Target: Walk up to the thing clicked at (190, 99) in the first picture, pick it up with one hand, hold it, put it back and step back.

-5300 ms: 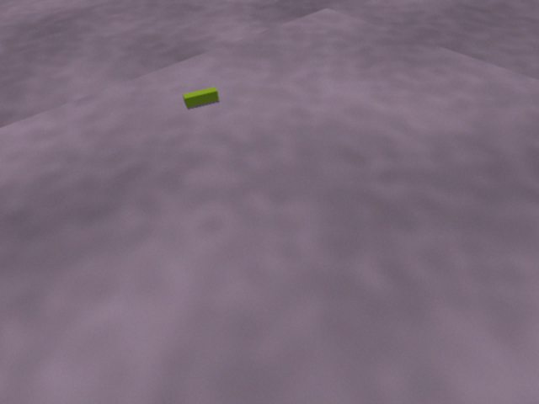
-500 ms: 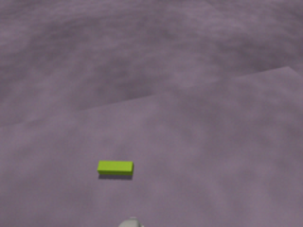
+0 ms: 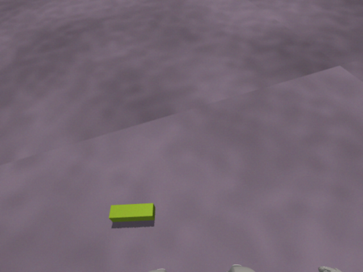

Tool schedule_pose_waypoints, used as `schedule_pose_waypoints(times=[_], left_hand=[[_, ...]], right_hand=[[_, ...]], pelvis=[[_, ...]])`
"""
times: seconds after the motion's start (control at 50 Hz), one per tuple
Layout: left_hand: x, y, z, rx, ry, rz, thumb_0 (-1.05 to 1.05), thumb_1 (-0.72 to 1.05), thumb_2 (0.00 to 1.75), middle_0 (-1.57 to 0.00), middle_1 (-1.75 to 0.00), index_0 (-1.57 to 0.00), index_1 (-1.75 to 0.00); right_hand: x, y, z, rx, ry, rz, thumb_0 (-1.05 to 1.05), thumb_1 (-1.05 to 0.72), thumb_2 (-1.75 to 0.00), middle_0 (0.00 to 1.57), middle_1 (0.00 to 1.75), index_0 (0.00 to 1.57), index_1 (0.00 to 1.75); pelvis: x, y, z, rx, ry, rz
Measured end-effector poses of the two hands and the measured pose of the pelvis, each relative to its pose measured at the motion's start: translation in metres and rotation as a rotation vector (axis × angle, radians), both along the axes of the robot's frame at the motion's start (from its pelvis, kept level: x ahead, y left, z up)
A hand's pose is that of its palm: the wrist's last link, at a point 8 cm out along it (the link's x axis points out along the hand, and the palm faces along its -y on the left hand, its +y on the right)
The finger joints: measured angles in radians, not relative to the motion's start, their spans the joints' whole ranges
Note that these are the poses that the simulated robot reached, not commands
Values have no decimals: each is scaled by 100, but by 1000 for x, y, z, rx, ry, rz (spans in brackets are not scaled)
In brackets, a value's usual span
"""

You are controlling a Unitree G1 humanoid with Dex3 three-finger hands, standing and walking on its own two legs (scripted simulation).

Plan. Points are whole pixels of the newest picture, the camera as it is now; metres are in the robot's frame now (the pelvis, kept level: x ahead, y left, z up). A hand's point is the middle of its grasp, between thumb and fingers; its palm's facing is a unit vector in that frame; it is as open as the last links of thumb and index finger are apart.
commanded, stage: walk up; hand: left
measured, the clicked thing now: (132, 212) +0.51 +0.34 -0.71
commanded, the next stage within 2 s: stand in 1.04 s
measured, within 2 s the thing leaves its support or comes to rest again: neither
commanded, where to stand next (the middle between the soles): +0.10 +0.02 m, yaw -1 degrees
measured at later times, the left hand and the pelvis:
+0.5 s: hand out of the picture +0.11 +0.26 -0.12, palm faces +0.00 -0.94 -0.33, open 7.4 cm; pelvis +0.01 +0.01 +0.03, yaw +1 degrees
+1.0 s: hand out of the picture +0.09 +0.26 -0.12, palm faces +0.02 -0.94 -0.34, open 7.4 cm; pelvis +0.03 +0.01 +0.03, yaw +1 degrees
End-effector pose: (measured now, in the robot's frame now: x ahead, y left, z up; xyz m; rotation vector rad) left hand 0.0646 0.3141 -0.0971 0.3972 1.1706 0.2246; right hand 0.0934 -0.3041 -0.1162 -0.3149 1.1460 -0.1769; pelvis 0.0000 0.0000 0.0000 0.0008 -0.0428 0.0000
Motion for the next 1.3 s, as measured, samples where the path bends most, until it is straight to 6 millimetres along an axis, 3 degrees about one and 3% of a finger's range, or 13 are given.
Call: schedule_pose_waypoints(times=[0.18,0.32,0.68,0.88,1.3], left_hand=[[34,-8,4,-46,-35,-21,0,90,90,-21,-30,-20,-30],[46,-10,7,-81,-36,-6,0,90,90,-21,-30,-20,-30],[23,-6,11,-86,43,65,0,90,90,-21,-30,-20,-30],[13,-6,12,-78,77,87,0,90,90,-21,-30,-20,-30],[46,-15,14,-84,29,56,0,90,90,-21,-30,-20,-30]], right_hand=[[-25,10,4,15,90,-22,1,-91,-89,20,30,20,30],[-29,10,17,1,121,-32,1,-91,-89,20,30,20,30],[20,13,32,-3,51,-6,0,-91,-90,20,30,20,30],[26,18,28,19,65,-4,0,-91,-90,20,30,20,30],[21,12,30,7,78,-23,0,-91,-89,20,30,20,30]], pelvis=[[2,5,11,8,3,1],[8,8,21,2,4,5],[19,9,33,1,0,13],[24,8,34,1,5,15],[38,2,35,1,10,22]])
